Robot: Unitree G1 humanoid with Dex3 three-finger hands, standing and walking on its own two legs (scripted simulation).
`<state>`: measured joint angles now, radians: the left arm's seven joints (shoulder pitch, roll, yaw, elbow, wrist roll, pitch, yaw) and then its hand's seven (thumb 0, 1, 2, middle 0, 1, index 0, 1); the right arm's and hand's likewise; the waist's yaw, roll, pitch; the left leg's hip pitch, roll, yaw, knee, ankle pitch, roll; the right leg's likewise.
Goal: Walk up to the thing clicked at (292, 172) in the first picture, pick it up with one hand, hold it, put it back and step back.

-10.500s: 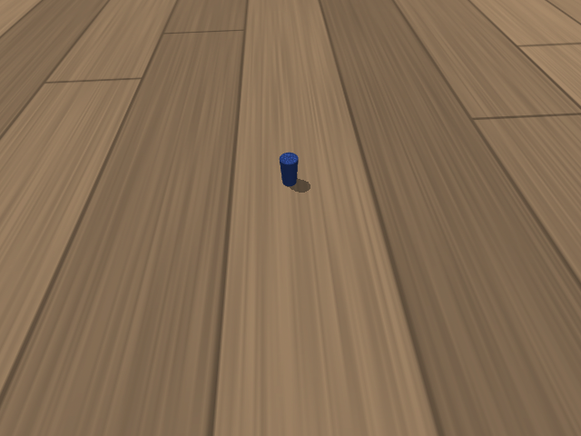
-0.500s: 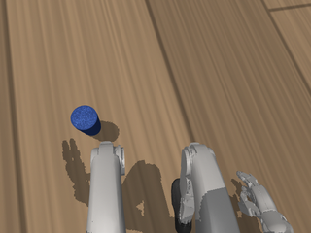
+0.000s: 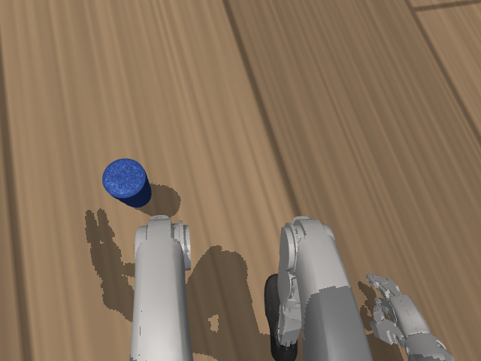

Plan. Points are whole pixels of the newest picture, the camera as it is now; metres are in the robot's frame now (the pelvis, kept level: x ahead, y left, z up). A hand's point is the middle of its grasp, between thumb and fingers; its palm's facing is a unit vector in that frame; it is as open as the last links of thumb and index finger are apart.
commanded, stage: go down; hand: left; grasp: from the side
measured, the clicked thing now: (131, 187) +0.43 +0.26 -0.31
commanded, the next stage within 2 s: approach in 0.18 s
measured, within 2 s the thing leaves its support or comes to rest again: neither
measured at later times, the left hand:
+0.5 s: hand out of the picture +0.34 +0.43 -0.04, palm faces +0.32 -0.95 -0.05, open 17.6 cm
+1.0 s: hand (81, 197) +0.38 +0.34 -0.24, palm faces +0.12 -0.99 +0.04, open 17.5 cm
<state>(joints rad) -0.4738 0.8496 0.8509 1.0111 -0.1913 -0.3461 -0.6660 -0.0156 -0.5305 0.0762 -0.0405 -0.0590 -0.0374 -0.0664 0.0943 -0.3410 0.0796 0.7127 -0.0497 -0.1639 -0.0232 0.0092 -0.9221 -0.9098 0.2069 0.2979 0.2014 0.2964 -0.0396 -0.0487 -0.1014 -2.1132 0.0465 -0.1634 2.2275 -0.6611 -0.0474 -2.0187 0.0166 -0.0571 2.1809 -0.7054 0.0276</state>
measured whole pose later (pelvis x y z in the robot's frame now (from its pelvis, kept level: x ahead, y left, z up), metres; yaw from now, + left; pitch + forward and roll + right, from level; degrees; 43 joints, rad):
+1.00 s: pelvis +0.00 +0.02 -0.10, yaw -7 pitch +19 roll -13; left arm -0.52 0.81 0.69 1.30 -0.29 -0.89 -0.63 -0.02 -0.58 0.06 -0.07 -0.10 -0.05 -0.11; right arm -0.17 -0.35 0.33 0.66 -0.25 -0.10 0.05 0.01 -0.93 -0.91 0.21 0.30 0.20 0.30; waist -0.13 -0.22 0.17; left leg -2.25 0.03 -0.31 2.62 -0.73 -0.05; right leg -2.11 0.08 -0.14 2.47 -0.72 0.04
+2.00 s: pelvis -0.02 +0.03 -0.11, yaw -11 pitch +9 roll -17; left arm -0.52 0.78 0.51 1.38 -0.13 -1.15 -0.05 -0.01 -0.11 0.33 -0.28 -0.25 -0.27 -0.26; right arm -0.19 -0.36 0.47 0.58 -0.37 -0.01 0.16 0.00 -0.89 -0.90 0.21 0.30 0.20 0.30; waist -0.20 -0.28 0.29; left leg -2.21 0.02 -0.42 2.70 -0.70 -0.03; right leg -2.03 0.11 -0.21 2.46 -0.66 0.07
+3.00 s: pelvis -0.01 +0.03 -0.10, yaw -10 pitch +14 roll -17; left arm -0.47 0.68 0.48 1.07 -0.09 -0.94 0.00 0.02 -0.45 0.94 -0.65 -0.95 -0.55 -0.96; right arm -0.11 -0.32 0.38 0.60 -0.31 0.05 0.17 0.00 -0.91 -0.90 0.21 0.30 0.20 0.30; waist -0.15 -0.22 0.20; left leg -2.22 0.03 -0.38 2.62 -0.70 -0.03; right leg -2.04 0.09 -0.20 2.41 -0.66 0.05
